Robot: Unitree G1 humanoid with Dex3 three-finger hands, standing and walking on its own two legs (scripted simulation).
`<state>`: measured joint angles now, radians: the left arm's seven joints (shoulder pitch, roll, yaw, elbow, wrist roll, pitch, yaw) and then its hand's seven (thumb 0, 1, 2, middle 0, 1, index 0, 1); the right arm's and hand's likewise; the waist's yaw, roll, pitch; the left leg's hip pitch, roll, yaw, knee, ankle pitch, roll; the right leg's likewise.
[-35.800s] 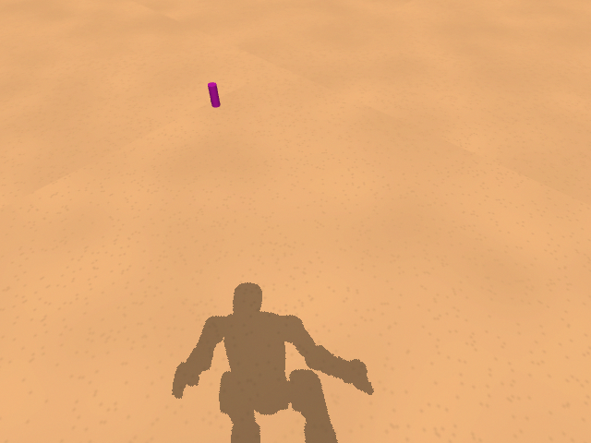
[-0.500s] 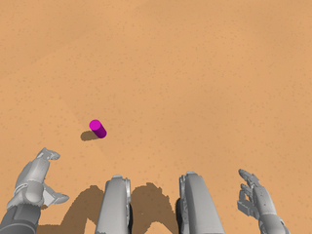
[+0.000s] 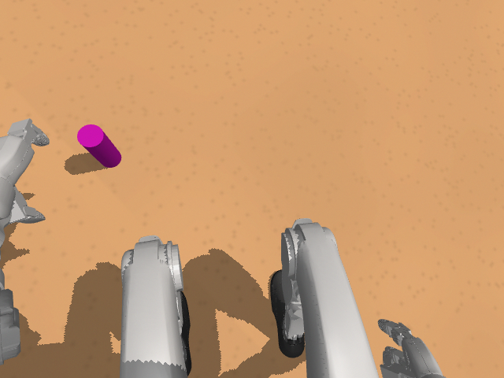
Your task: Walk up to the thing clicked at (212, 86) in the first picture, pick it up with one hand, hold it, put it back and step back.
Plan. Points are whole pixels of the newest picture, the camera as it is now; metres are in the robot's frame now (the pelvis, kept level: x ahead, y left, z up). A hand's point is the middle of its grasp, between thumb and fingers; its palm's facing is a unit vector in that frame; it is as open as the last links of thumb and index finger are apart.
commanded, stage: rise first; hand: left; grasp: from above
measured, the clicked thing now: (101, 147) +0.57 +0.29 -0.34
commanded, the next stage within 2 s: approach in 0.92 s
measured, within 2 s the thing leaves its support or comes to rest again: neither
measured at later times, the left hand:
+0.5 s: hand (42, 161) +0.48 +0.34 -0.18, palm faces -0.48 -0.03 -0.88, open 13.6 cm
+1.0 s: hand (51, 156) +0.50 +0.34 -0.21, palm faces -0.46 -0.04 -0.88, open 13.8 cm
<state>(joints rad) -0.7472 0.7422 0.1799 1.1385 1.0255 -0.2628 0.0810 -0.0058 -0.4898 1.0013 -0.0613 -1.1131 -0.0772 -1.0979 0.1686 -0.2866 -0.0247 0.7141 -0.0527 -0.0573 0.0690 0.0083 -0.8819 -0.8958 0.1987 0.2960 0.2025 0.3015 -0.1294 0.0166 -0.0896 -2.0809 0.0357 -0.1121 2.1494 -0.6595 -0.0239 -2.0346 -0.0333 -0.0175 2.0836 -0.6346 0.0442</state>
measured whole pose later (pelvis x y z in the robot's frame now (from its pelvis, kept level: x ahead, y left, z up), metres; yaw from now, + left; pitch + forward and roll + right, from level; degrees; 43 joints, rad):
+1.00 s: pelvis +0.01 +0.01 -0.06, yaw -4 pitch +35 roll -10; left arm -1.03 0.94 0.17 1.41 1.31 -0.31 0.26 0.00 -0.46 0.93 -0.12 -1.01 -0.13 -1.00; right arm 0.17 -0.29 0.09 0.68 -0.15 0.04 0.14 0.00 -0.92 -0.91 0.20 0.30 0.20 0.30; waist -0.26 -0.01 -0.01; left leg -2.29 0.02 -0.15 2.35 -0.69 0.00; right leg -2.19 -0.02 -0.03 2.24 -0.66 0.07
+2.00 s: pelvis +0.00 +0.01 -0.08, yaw -5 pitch +34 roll -11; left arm -1.17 0.99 0.08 1.48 1.29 -0.26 0.26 0.00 -0.32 0.86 -0.19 -1.03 -0.23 -0.99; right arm 0.16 -0.30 0.15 0.65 -0.15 0.04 0.13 0.00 -0.92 -0.90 0.20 0.30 0.20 0.30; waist -0.31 -0.04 0.05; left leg -2.36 0.01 -0.18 2.43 -0.67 -0.01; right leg -2.26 -0.01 -0.04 2.31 -0.64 0.07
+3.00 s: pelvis +0.01 +0.02 -0.09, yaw -8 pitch +32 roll -14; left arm -1.19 1.09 0.10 1.60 1.33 -0.25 0.37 0.00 -0.28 1.10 -0.22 -1.14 -0.23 -1.13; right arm 0.14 -0.33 0.26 0.58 -0.19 -0.03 0.16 0.00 -0.91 -0.90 0.20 0.30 0.20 0.30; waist -0.40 -0.08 0.13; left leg -2.37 0.02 -0.23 2.49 -0.70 0.01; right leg -2.25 0.01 -0.08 2.31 -0.64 0.07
